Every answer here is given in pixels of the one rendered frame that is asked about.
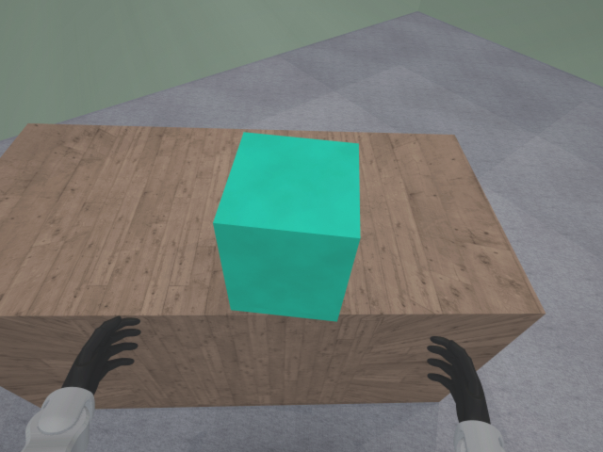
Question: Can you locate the pedestal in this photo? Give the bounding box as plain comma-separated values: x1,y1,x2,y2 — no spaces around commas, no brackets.
0,123,546,409

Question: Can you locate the robot left forearm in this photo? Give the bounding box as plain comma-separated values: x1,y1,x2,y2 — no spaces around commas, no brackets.
21,387,95,452

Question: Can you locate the left robot hand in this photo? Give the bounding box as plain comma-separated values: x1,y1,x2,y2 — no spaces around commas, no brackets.
61,315,141,395

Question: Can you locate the carton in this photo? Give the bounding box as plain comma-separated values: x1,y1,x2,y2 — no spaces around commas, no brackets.
213,132,360,322

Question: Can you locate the robot right forearm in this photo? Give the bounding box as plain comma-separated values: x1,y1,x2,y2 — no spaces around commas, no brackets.
453,420,506,452

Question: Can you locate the right robot hand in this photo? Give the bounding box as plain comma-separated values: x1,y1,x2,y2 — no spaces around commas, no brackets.
427,336,491,425

